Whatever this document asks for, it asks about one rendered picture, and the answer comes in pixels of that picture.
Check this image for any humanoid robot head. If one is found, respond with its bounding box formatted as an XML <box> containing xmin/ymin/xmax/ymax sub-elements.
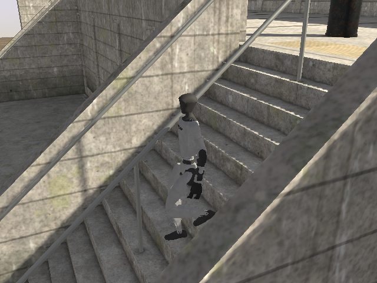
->
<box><xmin>178</xmin><ymin>93</ymin><xmax>197</xmax><ymax>121</ymax></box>

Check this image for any left robot hand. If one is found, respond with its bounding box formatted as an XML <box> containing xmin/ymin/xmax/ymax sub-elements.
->
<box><xmin>187</xmin><ymin>182</ymin><xmax>202</xmax><ymax>199</ymax></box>

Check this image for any right robot shin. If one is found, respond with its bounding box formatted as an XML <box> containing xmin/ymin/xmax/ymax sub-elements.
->
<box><xmin>172</xmin><ymin>218</ymin><xmax>182</xmax><ymax>234</ymax></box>

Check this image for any robot left forearm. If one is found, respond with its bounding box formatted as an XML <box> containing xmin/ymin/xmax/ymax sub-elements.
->
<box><xmin>194</xmin><ymin>149</ymin><xmax>207</xmax><ymax>183</ymax></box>

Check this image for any left robot upper arm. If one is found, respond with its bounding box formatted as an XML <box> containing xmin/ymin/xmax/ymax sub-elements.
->
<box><xmin>187</xmin><ymin>122</ymin><xmax>207</xmax><ymax>156</ymax></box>

